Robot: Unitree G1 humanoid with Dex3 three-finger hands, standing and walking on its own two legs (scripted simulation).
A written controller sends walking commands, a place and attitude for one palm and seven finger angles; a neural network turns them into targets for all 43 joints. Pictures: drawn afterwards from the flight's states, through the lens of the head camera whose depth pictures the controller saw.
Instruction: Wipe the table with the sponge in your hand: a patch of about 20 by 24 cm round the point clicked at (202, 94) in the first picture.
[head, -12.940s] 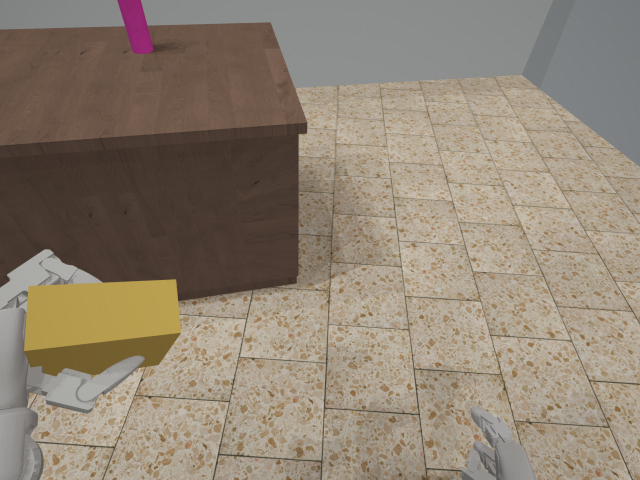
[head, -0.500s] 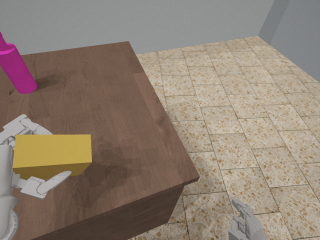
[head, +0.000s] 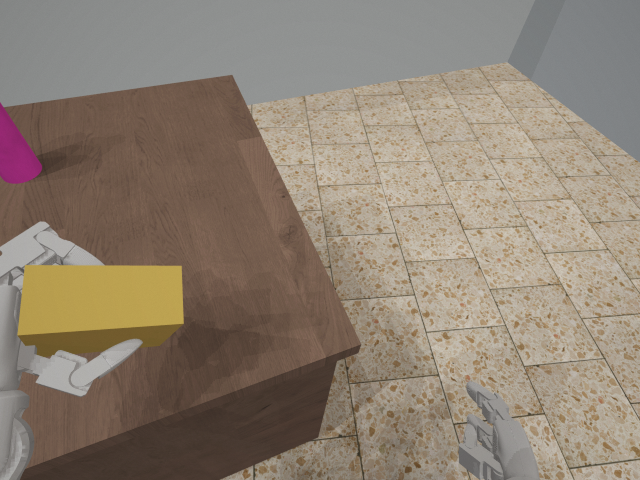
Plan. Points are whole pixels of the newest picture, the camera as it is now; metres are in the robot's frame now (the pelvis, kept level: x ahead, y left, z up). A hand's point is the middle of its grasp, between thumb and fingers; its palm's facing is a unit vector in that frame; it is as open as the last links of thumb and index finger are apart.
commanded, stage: come to a stop and stand still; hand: left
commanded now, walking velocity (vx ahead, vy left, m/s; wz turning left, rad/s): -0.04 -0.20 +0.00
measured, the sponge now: (126, 312) +0.23 +0.21 +0.14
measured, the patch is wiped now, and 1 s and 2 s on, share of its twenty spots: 0.00 0.00 0.00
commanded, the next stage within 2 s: look again from close up in 1.04 s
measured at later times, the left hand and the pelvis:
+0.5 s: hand (27, 271) +0.24 +0.29 +0.18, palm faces +0.42 -0.76 -0.50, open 9.6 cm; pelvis +0.00 +0.01 +0.00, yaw +0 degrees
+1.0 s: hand out of the picture +0.23 +0.32 +0.18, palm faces +0.44 -0.84 -0.31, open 9.6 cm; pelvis +0.01 +0.07 +0.00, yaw +0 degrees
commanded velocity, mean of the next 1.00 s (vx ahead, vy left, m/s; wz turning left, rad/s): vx -0.01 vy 0.01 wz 0.00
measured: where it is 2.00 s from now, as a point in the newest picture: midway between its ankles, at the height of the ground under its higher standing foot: outside the picture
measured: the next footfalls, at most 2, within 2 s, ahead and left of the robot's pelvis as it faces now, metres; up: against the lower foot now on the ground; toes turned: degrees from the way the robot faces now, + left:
none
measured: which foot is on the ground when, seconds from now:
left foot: down 0.00-1.00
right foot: down 0.00-1.00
